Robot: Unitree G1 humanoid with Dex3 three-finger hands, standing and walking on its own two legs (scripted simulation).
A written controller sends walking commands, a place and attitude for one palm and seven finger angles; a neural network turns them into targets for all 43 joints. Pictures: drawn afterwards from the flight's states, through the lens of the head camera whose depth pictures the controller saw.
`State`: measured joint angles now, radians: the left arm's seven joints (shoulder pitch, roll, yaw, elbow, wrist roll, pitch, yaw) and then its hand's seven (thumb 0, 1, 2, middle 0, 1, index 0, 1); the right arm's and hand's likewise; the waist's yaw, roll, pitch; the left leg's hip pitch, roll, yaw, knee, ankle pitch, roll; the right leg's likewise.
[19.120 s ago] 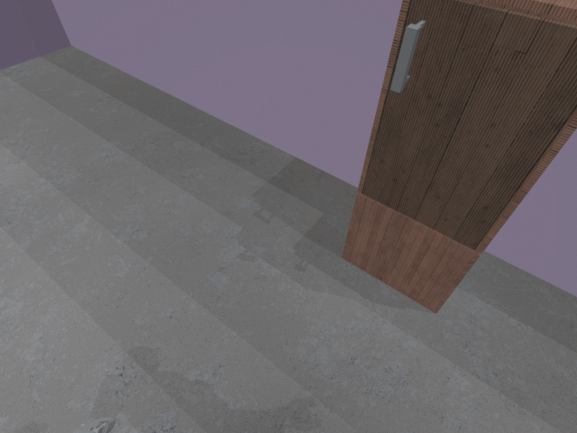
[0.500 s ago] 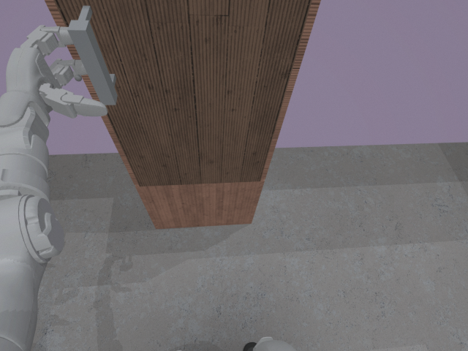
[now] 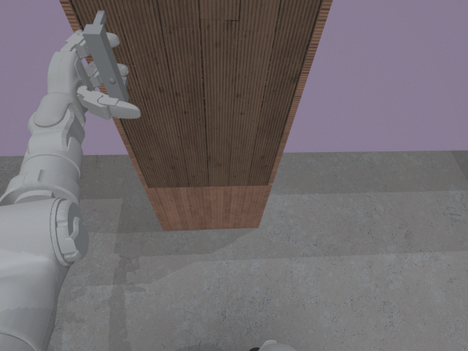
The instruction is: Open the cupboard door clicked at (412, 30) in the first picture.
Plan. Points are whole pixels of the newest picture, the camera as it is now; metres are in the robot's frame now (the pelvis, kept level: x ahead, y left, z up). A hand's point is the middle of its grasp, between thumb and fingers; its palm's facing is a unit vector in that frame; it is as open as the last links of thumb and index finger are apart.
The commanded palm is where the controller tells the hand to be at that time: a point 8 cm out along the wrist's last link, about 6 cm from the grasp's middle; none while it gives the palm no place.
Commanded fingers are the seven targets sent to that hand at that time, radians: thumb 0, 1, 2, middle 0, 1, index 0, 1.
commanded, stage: slide the fingers in behind the handle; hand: left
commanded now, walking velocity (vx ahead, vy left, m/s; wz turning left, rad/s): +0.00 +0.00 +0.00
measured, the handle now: (111, 61) +0.56 +0.17 +0.15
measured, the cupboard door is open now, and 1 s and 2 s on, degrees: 0 1 9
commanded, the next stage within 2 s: close the thumb around the handle in 0.72 s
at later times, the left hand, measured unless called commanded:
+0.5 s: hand (123, 82) +0.51 +0.14 +0.15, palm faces -0.02 -1.00 +0.00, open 13.9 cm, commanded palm +0.49 +0.18 +0.15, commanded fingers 0.00 -0.50 0.30 -0.30 -1.20 -0.30 -1.20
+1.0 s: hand (123, 84) +0.51 +0.14 +0.15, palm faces -0.02 -1.00 +0.00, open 13.1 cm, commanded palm +0.49 +0.18 +0.15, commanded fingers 0.00 0.06 0.54 -0.34 -1.26 -0.34 -1.26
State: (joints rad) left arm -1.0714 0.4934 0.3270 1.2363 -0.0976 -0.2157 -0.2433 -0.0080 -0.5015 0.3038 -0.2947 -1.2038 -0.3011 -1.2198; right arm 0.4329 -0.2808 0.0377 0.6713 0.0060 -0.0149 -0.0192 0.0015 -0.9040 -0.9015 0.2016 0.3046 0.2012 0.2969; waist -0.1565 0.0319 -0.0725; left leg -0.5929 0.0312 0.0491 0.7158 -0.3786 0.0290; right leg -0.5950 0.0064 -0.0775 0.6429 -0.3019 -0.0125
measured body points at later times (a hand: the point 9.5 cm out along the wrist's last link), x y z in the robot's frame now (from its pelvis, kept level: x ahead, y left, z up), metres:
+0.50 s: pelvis +0.00 +0.00 +0.00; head +0.08 +0.00 +0.44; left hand +0.51 +0.20 +0.15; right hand -0.01 -0.27 -0.12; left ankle -0.03 +0.10 -0.72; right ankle +0.00 -0.11 -0.72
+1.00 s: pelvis +0.00 -0.01 +0.00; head +0.08 -0.01 +0.44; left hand +0.51 +0.19 +0.15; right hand +0.00 -0.27 -0.12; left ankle -0.03 +0.10 -0.72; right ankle +0.00 -0.11 -0.72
